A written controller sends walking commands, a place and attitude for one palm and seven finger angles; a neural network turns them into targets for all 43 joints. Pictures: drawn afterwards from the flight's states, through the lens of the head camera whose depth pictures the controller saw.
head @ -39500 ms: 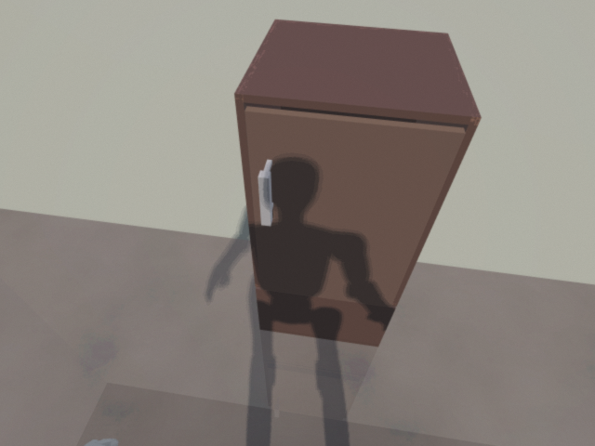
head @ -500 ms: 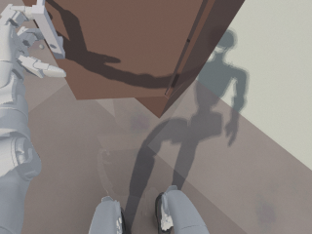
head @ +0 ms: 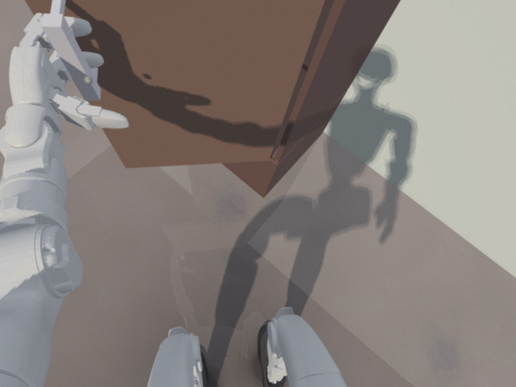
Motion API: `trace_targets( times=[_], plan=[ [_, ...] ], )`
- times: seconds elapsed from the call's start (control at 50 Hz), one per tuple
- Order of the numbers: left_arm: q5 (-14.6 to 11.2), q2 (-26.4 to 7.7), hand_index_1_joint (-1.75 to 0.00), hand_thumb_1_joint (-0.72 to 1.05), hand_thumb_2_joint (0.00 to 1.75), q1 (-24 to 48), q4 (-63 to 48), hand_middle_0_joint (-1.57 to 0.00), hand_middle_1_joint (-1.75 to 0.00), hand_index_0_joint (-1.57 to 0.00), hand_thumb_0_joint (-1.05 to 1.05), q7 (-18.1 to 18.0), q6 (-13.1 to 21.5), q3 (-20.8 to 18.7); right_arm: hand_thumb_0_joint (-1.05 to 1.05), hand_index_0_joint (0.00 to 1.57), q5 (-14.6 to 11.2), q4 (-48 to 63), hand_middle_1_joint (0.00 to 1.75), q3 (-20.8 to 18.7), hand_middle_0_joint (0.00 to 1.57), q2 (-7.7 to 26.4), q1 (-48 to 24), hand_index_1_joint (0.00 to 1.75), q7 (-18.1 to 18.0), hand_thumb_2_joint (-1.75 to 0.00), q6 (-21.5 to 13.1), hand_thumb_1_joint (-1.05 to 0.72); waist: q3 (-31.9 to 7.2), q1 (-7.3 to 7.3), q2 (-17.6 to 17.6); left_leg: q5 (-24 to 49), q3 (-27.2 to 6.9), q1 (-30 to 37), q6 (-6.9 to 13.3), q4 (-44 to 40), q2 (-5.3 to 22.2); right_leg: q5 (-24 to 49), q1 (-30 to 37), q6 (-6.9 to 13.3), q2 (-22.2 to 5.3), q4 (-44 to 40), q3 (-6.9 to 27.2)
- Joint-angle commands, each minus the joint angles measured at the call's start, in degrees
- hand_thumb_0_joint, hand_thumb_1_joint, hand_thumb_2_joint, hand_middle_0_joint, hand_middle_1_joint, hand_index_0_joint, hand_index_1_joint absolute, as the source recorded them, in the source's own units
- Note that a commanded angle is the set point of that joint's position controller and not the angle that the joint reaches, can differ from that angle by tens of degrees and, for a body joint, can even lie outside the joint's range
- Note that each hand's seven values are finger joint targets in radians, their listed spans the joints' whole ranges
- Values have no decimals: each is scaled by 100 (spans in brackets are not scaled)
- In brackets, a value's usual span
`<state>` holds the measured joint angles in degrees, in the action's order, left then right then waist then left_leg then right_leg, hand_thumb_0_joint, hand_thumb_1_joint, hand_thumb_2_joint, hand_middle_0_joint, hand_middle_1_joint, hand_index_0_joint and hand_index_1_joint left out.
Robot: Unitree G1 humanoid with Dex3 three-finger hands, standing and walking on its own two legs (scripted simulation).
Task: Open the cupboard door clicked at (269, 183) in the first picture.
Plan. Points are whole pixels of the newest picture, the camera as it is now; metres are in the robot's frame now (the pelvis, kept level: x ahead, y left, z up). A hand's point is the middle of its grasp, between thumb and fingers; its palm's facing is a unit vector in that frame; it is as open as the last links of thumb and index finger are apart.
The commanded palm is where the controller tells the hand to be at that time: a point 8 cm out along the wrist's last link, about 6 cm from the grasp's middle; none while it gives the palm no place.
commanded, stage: slide the fingers in behind the handle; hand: left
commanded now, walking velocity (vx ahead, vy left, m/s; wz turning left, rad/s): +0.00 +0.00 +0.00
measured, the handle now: (77, 51) +0.59 +0.20 +0.06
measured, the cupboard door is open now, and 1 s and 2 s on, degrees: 47 47 80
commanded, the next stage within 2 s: close the thumb around the handle in 0.24 s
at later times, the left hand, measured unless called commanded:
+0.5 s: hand (87, 79) +0.55 +0.18 +0.06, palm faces +0.00 -1.00 -0.03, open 13.2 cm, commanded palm +0.53 +0.21 +0.06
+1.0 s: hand (93, 80) +0.54 +0.18 +0.06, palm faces +0.00 -1.00 -0.03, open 5.5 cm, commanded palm +0.52 +0.21 +0.06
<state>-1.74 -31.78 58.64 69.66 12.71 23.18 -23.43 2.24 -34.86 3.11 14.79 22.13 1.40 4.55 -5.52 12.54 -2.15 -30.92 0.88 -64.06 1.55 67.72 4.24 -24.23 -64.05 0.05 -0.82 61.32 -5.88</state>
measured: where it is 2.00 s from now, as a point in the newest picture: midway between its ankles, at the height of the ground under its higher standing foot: outside the picture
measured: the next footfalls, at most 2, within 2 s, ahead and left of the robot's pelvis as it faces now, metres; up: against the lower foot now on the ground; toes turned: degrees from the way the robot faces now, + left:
none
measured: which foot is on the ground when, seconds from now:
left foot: down 0.00-1.00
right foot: down 0.00-1.00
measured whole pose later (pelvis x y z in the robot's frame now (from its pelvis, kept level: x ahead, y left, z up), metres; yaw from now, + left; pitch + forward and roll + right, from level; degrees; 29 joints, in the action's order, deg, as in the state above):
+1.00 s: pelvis +0.00 +0.00 +0.00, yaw +0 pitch +27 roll -4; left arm -1.6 -30.6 58.5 70.0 11.5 24.0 -22.8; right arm 2.3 -35.1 3.0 14.8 22.3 1.3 4.2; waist -5.5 12.4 -2.4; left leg -30.8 1.2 -63.6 1.8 67.5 3.9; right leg -24.1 -63.8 -0.2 -0.9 61.3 -5.3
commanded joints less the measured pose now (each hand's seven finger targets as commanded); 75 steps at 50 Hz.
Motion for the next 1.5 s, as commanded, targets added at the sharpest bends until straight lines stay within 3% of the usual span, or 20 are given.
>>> trace_targets(
  times=[0.0,0.1,0.14,0.26,0.32,0.38,0.5,0.64,0.7,0.8,0.82,0.88,0.94,1.0,1.08,1.12,1.2,1.26,1.34,1.48],
  plan=[
    [-90,-1479,-120,-50,30,2565,-1306,-30,-120,-30,0,-23,414,-226,0,20,27,171,30,-376,20,1112,1241,30,-63,-90,-39,-90,-3302,75,-891,2733,-396,2120,-14,-688,-251,2003,1815,95,333,-486,343],
    [-111,-1278,-120,-50,30,2567,-1217,-30,-120,-30,0,2,432,-78,0,20,18,132,30,-393,20,1119,1213,30,-65,-90,-64,-90,-3211,120,-897,2592,-414,2194,-17,-688,-244,1785,1599,89,332,-516,323],
    [-121,-1421,-120,-50,30,2609,-1091,-30,-120,-30,0,-3,372,-162,0,20,8,122,30,-370,20,1136,1205,30,-83,-90,-70,-90,-3030,147,-786,2368,-381,1959,5,-702,-249,1671,1654,75,330,-552,348],
    [-86,-1455,-120,-50,30,2791,-1097,-30,-120,-30,0,-11,376,-156,0,20,29,98,30,-374,20,1163,1247,30,-99,-90,-112,-90,-3180,189,-807,2419,-443,2052,3,-650,-242,1615,1513,81,325,-503,330],
    [-66,-1445,-120,-50,30,2841,-1209,-30,-120,-30,0,21,422,-122,0,20,39,94,30,-375,20,1147,1259,30,-99,-90,-118,-90,-3381,145,-1085,2694,-463,2235,-30,-614,-237,1781,1476,100,312,-425,314],
    [-106,-1377,-122,-33,37,2803,-1076,-31,-122,-31,0,10,365,-116,0,20,33,96,30,-371,20,1158,1285,30,-92,-90,-116,-90,-3231,226,-834,2638,-475,2144,6,-605,-230,1753,1444,96,338,-452,303],
    [-85,-1379,-125,0,52,2725,-1427,-34,-125,-34,0,-5,411,-114,0,20,52,103,30,-393,20,1152,1299,30,-62,-90,-91,-90,-3601,83,-1223,3118,-547,2645,-89,-651,-198,1910,1403,118,330,-413,245],
    [-89,-1076,-130,40,68,2595,-1168,-36,-130,-36,0,-97,356,57,0,20,36,84,30,-400,20,1135,1279,30,-59,-90,-60,-90,-3062,158,-851,2764,-518,2393,-63,-747,-208,1682,1330,94,337,-521,229],
    [-64,-1203,-131,56,76,2792,-1412,-38,-131,-38,0,-181,504,-37,0,20,72,69,30,-409,20,1135,1294,30,-47,-90,-84,-90,-3331,122,-1094,2904,-550,2606,-90,-718,-205,1707,1291,110,327,-475,235],
    [-54,-1103,-134,84,88,2590,-1231,-40,-134,-40,0,-193,497,-9,0,20,58,96,30,-411,20,1120,1268,30,-34,-90,-68,-90,-3181,141,-870,2900,-496,2428,-67,-714,-218,1839,1426,94,330,-485,251],
    [-34,-1238,-135,90,90,2462,-1197,-40,-135,-40,0,-187,492,-116,0,20,52,100,30,-417,20,1135,1276,30,-45,-90,-58,-90,-3208,72,-831,2906,-496,2409,-76,-725,-214,1838,1477,101,328,-474,247],
    [-66,-1120,-135,90,90,2577,-1311,-40,-135,-40,0,-181,520,-26,0,20,61,127,30,-409,20,1116,1246,30,-43,-90,-63,-90,-3203,96,-928,2901,-497,2463,-68,-733,-221,1826,1447,115,334,-471,247],
    [-66,-1195,-135,90,90,2553,-1126,-40,-135,-40,0,-156,468,-38,0,20,33,118,30,-395,20,1133,1219,30,-67,-90,-56,-90,-3010,142,-699,2595,-446,2154,-33,-748,-243,1748,1561,82,327,-533,292],
    [-74,-1434,-135,90,90,2472,-1190,-40,-135,-40,0,-151,515,-271,0,20,44,125,30,-408,20,1140,1246,30,-85,-90,-74,-90,-3350,38,-835,2787,-457,2279,-54,-700,-248,1880,1636,99,323,-455,296],
    [-50,-1138,-135,90,90,2610,-1294,-40,-135,-40,0,-142,534,16,0,20,51,121,30,-402,20,1119,1231,30,-70,-90,-79,-90,-3218,121,-938,2844,-501,2434,-64,-709,-224,1784,1400,109,321,-449,262],
    [-35,-1202,-135,90,90,2645,-1180,-40,-135,-40,0,-178,494,-26,0,20,52,95,30,-395,20,1140,1228,30,-77,-90,-75,-90,-3142,147,-885,2702,-493,2327,-56,-697,-219,1692,1368,83,318,-473,277],
    [-90,-1165,-135,90,90,2181,-1495,-40,-135,-40,0,-141,540,-102,0,20,45,171,30,-442,20,1116,1225,30,-50,-90,-74,-90,-3618,-69,-992,3089,-451,2561,-84,-713,-242,2065,1713,108,318,-435,288],
    [-181,-977,-135,90,90,1606,-1531,-40,-135,-40,0,-97,503,-47,0,20,5,245,30,-452,20,1094,1141,30,-21,-90,-41,-90,-3358,-176,-737,2998,-383,2459,-76,-813,-243,2077,1879,99,334,-524,281],
    [-330,-789,-135,90,90,797,-2109,-40,-135,-40,0,-54,528,-15,0,20,-66,399,30,-501,20,1049,1026,30,3,-90,-25,-90,-3509,-384,-649,3174,-284,2556,-71,-972,-273,2400,2341,99,341,-597,297],
    [-672,94,-135,90,90,-1598,-3459,-40,-135,-40,0,-132,506,366,0,20,-219,765,30,-615,20,911,674,30,78,-90,-87,-90,-3148,-819,-321,3527,-98,2614,-59,-1358,-292,2787,3006,122,303,-778,287]
  ],
)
